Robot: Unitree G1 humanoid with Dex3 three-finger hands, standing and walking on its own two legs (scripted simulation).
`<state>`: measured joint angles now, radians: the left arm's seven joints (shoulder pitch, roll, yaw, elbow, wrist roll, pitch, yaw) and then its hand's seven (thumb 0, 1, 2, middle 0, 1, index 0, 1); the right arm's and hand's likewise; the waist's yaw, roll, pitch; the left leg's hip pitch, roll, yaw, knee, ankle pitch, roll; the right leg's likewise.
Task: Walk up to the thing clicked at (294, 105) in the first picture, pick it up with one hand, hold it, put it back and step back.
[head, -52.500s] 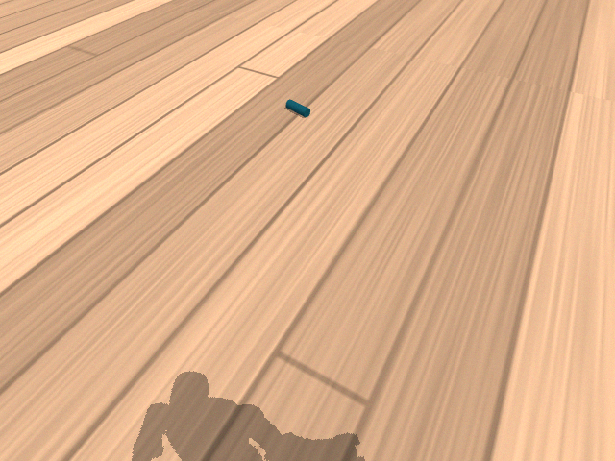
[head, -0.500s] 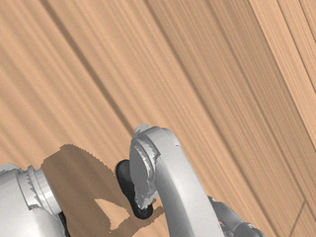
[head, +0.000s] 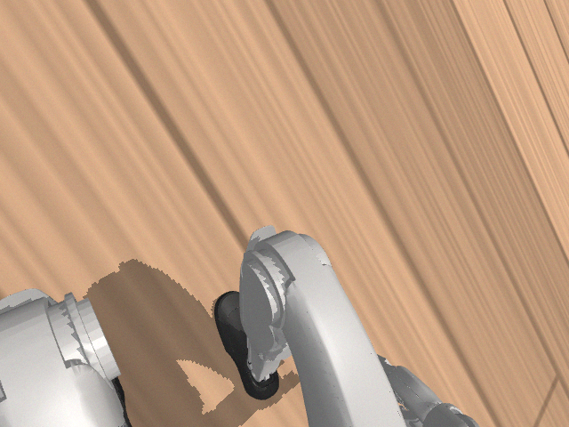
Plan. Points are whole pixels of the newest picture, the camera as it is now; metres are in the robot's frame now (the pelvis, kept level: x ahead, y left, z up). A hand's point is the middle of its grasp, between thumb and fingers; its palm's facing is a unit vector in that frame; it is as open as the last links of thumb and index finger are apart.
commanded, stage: withdraw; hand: left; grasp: from above
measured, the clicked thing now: out of the picture +0.45 +0.38 -0.28
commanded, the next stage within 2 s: home in 0.76 s
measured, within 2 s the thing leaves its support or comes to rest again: neither
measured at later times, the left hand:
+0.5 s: hand out of the picture +0.43 +0.38 -0.09, palm faces -0.48 -0.13 -0.87, open 14.0 cm
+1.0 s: hand out of the picture +0.44 +0.40 -0.10, palm faces -0.43 -0.11 -0.90, open 13.5 cm
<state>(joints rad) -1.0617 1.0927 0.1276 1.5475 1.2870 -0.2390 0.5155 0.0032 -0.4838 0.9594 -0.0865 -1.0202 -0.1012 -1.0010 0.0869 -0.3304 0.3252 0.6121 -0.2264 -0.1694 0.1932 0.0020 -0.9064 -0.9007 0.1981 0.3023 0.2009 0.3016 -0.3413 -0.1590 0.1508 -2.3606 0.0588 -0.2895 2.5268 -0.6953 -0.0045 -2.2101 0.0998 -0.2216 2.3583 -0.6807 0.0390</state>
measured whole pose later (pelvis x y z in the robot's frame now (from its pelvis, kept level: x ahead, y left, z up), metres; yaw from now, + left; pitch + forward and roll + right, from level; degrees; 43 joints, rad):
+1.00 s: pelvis -0.01 +0.00 +0.03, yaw +6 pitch +34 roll -11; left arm -1.00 0.90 0.08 1.27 1.18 -0.14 0.16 0.00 -0.37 0.92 -0.16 -0.86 -0.16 -0.85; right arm 0.19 -0.27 0.16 0.64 -0.11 0.02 0.12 0.00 -0.90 -0.90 0.20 0.30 0.20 0.30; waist -0.25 0.00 0.00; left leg -2.34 0.04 -0.17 2.36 -0.63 0.02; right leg -2.20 0.05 -0.13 2.27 -0.67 0.03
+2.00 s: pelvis +0.06 +0.01 +0.37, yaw +17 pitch +17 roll -4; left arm 0.29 0.25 0.06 0.06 -0.04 0.41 0.08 0.01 0.90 0.90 -0.21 -0.30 -0.21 -0.30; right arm 0.25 -0.21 0.07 0.55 0.03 -0.15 -0.15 0.01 -0.91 -0.90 0.20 0.30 0.20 0.30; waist -0.07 0.04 -0.17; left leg -0.98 0.03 -0.07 1.19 -0.50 -0.01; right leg -0.88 0.02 -0.07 1.12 -0.53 0.00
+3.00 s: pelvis +0.08 +0.01 +0.41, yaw +18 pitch +10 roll -2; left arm 0.50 0.22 0.03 -0.11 -0.05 0.45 0.02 0.01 0.90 0.90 -0.20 -0.30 -0.20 -0.30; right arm 0.30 -0.23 0.04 0.54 0.01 -0.24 -0.18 0.02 -0.90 -0.90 0.20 0.30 0.20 0.30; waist -0.04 0.05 -0.15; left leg -0.70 0.03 -0.06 0.99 -0.46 -0.01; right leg -0.62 0.02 -0.06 0.93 -0.49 0.00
